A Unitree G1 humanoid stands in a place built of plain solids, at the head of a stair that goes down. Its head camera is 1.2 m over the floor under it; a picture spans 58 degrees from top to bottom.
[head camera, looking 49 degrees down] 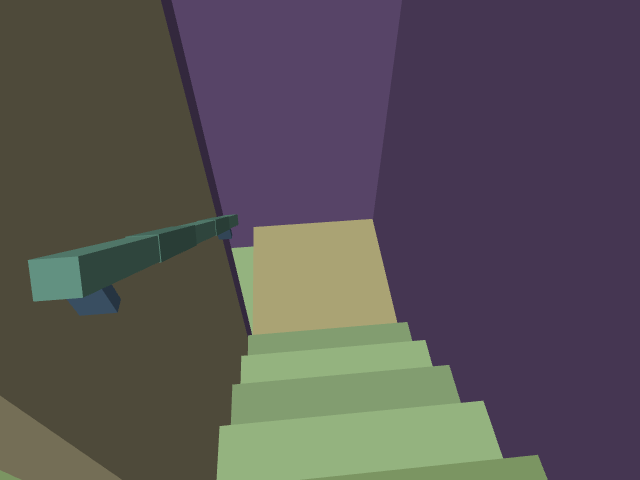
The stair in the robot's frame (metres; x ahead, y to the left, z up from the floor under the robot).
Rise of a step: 0.21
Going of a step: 0.22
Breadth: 0.86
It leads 6 degrees to the left of straight ahead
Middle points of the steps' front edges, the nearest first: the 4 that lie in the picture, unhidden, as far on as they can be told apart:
0.49 -0.11 -0.21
0.71 -0.09 -0.42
0.94 -0.07 -0.64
1.16 -0.05 -0.85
